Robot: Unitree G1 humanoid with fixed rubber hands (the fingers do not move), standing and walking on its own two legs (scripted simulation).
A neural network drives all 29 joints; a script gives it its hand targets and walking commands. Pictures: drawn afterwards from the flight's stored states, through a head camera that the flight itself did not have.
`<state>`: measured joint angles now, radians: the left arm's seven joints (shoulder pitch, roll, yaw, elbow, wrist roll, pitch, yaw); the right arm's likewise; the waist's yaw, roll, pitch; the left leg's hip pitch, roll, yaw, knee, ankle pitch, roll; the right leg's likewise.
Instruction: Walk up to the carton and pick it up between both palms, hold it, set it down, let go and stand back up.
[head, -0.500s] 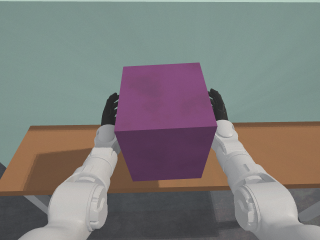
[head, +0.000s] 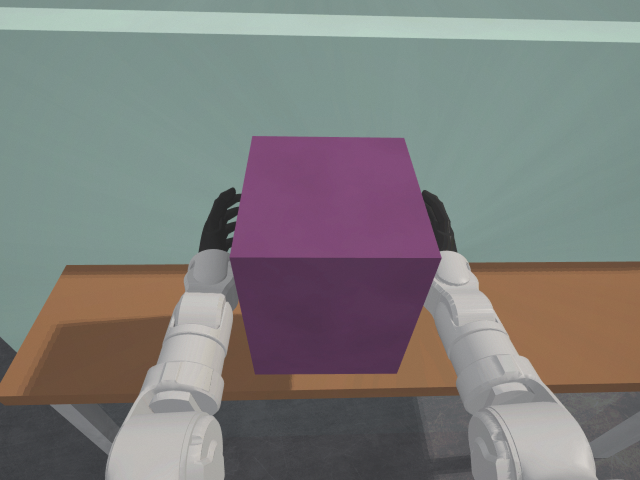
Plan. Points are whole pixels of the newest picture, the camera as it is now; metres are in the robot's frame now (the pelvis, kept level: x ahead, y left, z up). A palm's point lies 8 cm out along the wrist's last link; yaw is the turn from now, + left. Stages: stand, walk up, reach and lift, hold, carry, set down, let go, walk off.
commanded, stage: reach and lift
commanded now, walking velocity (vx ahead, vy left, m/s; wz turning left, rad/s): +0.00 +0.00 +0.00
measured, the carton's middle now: (327, 259) +0.39 +0.00 +0.08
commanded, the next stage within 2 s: hold in 1.46 s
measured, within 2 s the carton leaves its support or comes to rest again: neither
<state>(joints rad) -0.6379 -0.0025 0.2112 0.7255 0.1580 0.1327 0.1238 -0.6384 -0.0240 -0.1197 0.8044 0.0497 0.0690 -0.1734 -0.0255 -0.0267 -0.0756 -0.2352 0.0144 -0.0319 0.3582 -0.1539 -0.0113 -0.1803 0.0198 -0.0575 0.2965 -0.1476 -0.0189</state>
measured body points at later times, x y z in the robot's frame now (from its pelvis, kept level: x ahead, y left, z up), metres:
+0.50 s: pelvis +0.00 +0.01 +0.00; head -0.04 +0.04 +0.45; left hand +0.38 +0.15 +0.15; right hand +0.37 -0.15 +0.14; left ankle +0.02 +0.12 -0.75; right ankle +0.00 -0.11 -0.75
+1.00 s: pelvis +0.00 +0.01 +0.00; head -0.04 +0.04 +0.45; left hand +0.38 +0.15 +0.17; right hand +0.38 -0.14 +0.15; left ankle +0.02 +0.12 -0.75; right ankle +0.00 -0.11 -0.75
